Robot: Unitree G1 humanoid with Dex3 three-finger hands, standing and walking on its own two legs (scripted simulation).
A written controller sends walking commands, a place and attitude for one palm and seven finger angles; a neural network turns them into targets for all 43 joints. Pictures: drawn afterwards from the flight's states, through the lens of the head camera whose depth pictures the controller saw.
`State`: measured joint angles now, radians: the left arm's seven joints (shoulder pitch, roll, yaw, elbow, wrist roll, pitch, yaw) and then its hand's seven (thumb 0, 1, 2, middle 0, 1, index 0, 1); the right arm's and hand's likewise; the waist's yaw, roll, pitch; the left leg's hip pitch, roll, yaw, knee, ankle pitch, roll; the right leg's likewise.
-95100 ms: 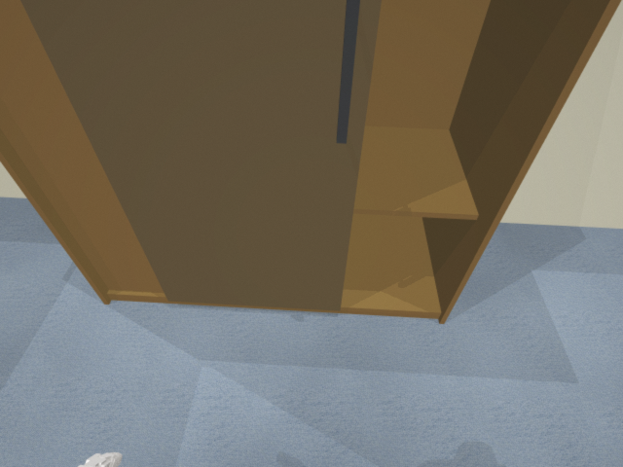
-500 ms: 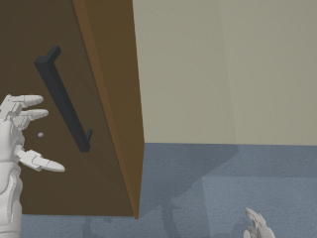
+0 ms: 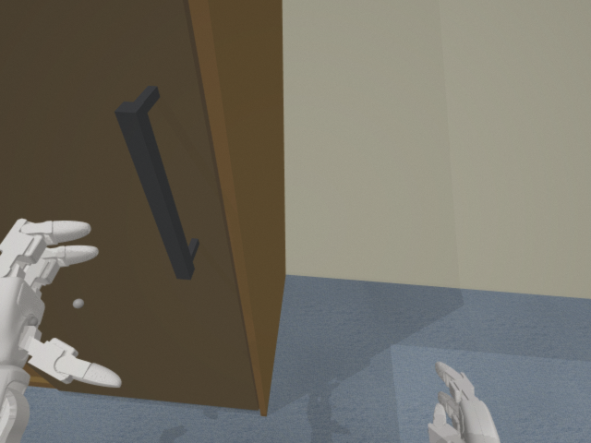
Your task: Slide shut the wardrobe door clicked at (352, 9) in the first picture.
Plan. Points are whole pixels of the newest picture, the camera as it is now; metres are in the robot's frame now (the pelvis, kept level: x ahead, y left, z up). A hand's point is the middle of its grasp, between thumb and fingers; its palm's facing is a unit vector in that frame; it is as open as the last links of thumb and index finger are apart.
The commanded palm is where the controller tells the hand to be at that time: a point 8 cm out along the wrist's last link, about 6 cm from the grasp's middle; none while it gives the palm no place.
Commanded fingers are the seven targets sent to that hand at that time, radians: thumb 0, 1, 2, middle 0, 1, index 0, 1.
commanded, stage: slip the hand off the handle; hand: left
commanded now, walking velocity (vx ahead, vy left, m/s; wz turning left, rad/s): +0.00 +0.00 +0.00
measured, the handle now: (169, 196) +0.34 +0.22 +0.19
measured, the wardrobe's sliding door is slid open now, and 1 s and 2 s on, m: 0.00 0.00 0.00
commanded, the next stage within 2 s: draw the hand back to the body in 0.02 s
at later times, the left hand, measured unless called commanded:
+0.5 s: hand (68, 299) +0.19 +0.26 +0.17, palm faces +0.14 -0.99 -0.09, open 14.7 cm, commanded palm +0.14 +0.30 +0.18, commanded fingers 0.00 -0.55 0.20 -0.25 -1.15 -0.25 -1.15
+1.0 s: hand (63, 294) +0.19 +0.27 +0.17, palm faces +0.48 -0.80 -0.36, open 12.2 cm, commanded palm +0.15 +0.30 +0.19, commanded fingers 0.00 0.32 0.62 -0.22 -0.64 -0.22 -0.64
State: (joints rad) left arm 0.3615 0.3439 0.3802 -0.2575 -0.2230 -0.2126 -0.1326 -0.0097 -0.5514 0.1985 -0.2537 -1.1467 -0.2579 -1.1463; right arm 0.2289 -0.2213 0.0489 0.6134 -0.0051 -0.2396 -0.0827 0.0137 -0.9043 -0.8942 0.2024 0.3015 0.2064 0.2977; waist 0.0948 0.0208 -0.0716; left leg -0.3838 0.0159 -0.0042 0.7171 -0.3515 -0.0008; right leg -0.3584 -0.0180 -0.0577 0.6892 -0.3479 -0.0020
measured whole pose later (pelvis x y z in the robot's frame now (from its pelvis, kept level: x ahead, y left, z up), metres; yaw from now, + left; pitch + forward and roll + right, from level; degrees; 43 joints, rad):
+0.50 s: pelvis +0.00 +0.00 +0.01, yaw +0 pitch -3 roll -1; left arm 0.32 0.40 0.47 -0.26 -0.43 0.15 -0.35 -0.01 -0.55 0.20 -0.25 -1.15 -0.25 -1.15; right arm 0.24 -0.24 0.09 0.60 0.06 -0.35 -0.11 0.02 -0.90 -0.89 0.20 0.30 0.21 0.30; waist 0.07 0.05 -0.08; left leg -0.26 0.03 -0.01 0.64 -0.32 -0.01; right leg -0.23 0.00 -0.06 0.59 -0.31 -0.01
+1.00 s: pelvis +0.01 +0.00 +0.02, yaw +0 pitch -4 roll +0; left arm 0.44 0.34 0.34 -0.37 -0.07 -0.08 0.12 0.00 -0.03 0.45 -0.23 -0.84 -0.24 -0.84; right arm 0.24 -0.22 0.04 0.68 -0.01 -0.24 -0.09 0.02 -0.90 -0.89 0.20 0.30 0.21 0.30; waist 0.09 0.04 0.01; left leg -0.16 0.01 0.01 0.52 -0.28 0.00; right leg -0.14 -0.02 -0.05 0.50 -0.28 0.00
